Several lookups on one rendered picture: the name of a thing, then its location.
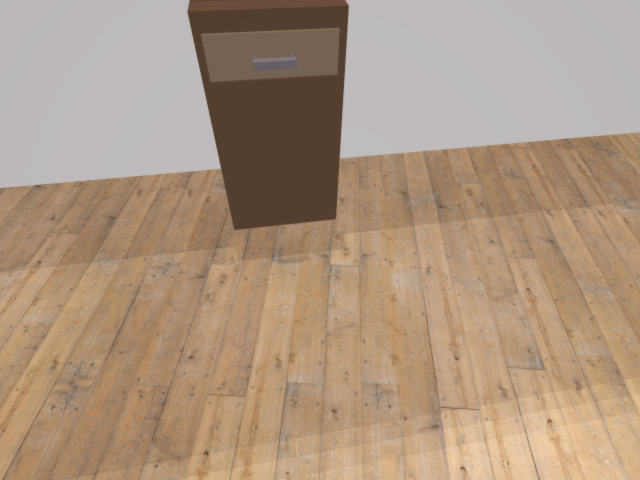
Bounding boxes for handle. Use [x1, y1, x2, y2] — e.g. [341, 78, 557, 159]
[253, 54, 297, 71]

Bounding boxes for drawer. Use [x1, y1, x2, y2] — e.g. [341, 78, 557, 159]
[201, 28, 340, 82]

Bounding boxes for cabinet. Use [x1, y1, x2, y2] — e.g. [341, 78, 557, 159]
[187, 0, 349, 230]

